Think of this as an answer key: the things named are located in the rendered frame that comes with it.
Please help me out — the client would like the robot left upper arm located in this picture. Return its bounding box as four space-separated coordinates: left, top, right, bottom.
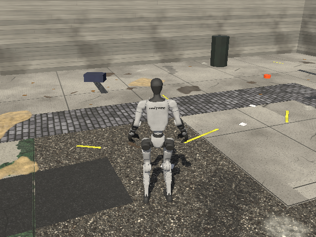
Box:
133 100 147 127

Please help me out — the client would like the robot right upper arm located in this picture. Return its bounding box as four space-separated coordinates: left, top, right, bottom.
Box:
167 99 182 126

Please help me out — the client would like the humanoid robot torso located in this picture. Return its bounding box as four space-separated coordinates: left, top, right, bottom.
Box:
146 98 169 148

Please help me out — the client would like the robot right hand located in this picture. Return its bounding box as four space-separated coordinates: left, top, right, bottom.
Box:
177 133 188 143

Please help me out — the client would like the robot right thigh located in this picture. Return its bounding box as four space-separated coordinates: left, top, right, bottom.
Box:
162 138 175 171

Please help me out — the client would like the robot right forearm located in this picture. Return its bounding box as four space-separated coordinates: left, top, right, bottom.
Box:
177 118 187 135

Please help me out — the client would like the robot left hand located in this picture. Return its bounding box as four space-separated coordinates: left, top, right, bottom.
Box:
128 134 139 143

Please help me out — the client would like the robot left forearm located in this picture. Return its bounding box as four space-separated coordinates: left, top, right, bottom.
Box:
129 119 138 135

